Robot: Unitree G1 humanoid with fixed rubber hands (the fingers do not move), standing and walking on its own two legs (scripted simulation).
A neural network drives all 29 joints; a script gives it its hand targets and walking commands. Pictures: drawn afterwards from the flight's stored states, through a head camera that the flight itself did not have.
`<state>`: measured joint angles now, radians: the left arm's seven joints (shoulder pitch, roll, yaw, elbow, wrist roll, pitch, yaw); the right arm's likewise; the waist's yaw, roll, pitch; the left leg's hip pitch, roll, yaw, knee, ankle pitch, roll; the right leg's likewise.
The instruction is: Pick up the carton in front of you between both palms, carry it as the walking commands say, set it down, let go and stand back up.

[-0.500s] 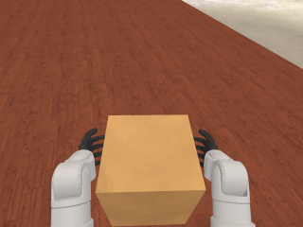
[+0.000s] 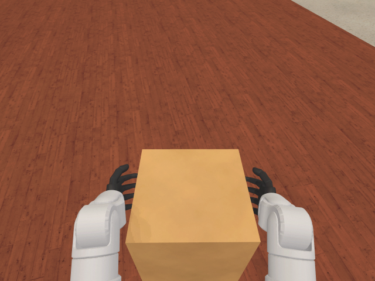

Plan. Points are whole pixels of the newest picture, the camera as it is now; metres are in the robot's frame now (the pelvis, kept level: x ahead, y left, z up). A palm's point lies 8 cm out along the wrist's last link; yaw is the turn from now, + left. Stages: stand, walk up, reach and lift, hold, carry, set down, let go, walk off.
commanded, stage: carry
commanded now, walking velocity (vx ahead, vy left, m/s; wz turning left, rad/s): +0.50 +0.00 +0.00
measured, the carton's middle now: (190, 219) +0.26 +0.00 -0.02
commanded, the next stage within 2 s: none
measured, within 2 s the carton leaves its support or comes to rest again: neither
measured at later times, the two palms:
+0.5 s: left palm (125, 94) +0.60 +0.18 +0.08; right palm (227, 95) +0.59 -0.11 +0.09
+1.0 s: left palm (139, 61) +0.77 +0.16 +0.09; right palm (227, 64) +0.76 -0.14 +0.09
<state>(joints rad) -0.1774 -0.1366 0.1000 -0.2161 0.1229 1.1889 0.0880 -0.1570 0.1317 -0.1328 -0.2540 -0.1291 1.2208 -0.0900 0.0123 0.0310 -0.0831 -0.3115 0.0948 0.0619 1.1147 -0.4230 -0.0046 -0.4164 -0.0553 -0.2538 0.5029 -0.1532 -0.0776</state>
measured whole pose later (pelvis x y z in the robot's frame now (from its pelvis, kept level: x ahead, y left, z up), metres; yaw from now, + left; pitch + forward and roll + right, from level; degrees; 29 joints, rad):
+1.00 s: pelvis +0.50 +0.02 +0.00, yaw -1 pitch +4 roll -1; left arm -0.20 -0.14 0.12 -0.27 0.13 1.21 0.08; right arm -0.19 0.14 -0.13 -0.28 -0.14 1.24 -0.09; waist 0.00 0.03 -0.13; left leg -0.17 0.07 0.18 0.52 -0.40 -0.02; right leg -0.35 -0.05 -0.19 0.54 -0.25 -0.02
